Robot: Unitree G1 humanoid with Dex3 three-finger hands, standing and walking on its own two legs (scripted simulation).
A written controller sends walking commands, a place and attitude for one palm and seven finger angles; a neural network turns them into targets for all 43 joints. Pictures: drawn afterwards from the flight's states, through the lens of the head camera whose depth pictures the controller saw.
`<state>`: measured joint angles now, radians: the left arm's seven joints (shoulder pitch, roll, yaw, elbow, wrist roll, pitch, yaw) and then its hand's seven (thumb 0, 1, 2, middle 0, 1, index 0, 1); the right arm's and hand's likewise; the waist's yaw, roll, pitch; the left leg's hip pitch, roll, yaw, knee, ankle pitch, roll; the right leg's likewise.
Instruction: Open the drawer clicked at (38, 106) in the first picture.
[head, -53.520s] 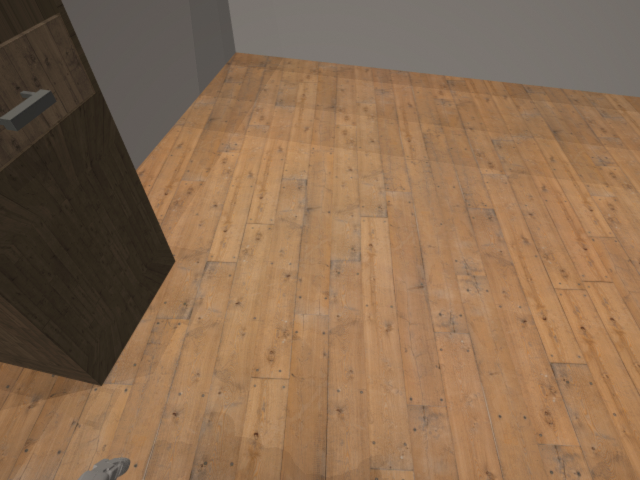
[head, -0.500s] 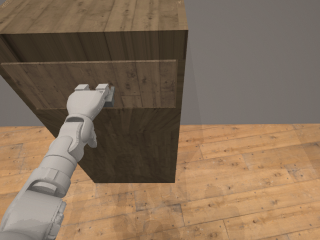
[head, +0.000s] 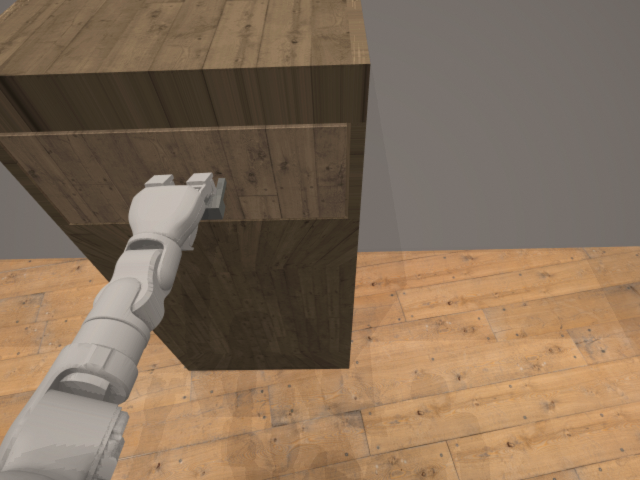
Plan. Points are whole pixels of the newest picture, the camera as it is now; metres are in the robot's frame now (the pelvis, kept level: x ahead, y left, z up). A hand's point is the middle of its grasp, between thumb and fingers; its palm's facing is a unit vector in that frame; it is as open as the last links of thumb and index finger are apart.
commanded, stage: close the thumb around the handle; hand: left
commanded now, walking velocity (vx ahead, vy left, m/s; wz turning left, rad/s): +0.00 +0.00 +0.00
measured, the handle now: (185, 196) +0.48 +0.21 +0.07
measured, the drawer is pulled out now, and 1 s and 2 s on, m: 0.00 0.10 0.21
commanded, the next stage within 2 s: pull the drawer open in 0.12 s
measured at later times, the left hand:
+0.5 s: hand (180, 252) +0.40 +0.20 +0.05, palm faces -0.01 -0.05 -1.00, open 6.0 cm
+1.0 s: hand (169, 300) +0.32 +0.20 +0.05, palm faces +0.00 -0.07 -1.00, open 6.0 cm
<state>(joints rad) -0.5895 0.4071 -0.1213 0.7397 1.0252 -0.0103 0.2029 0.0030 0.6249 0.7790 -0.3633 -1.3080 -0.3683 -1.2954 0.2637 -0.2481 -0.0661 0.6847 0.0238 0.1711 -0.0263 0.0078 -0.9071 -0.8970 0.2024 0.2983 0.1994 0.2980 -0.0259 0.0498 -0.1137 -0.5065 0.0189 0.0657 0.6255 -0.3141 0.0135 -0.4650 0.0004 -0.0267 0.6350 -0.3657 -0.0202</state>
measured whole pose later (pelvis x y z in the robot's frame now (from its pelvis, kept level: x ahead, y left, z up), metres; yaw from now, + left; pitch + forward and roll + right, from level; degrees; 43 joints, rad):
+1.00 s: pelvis +0.01 -0.01 +0.00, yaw +1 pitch +7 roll +1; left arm -0.13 0.38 -0.17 0.20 1.00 0.08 0.16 0.02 0.68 0.80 -0.29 -1.35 -0.37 -1.29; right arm 0.13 -0.24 -0.04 0.64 0.01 0.13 -0.02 0.01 -0.91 -0.90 0.20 0.30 0.20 0.30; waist 0.06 0.07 -0.09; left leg -0.39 0.01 0.06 0.59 -0.32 0.00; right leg -0.35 -0.01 -0.03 0.62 -0.38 -0.03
